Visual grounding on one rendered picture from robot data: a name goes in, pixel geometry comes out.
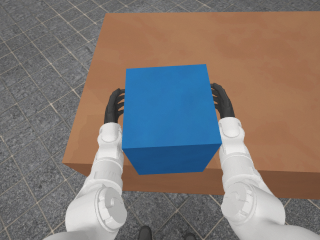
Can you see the carton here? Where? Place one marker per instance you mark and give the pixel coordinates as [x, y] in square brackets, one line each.
[170, 123]

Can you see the left robot hand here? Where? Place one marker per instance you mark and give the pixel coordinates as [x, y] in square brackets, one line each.
[111, 112]

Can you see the robot left foot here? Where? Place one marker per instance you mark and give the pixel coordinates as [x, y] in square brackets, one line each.
[145, 233]

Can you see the right robot hand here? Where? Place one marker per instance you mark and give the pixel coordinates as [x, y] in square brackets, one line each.
[224, 105]

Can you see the pedestal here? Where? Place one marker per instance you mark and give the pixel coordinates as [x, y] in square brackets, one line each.
[268, 63]

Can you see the left robot forearm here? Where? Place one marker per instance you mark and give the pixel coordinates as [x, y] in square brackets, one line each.
[108, 163]

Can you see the right robot forearm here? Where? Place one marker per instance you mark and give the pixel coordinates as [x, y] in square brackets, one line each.
[236, 162]

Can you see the robot left upper arm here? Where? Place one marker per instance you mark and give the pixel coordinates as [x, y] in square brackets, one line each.
[97, 215]

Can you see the robot right upper arm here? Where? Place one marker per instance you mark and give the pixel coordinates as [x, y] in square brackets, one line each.
[255, 214]

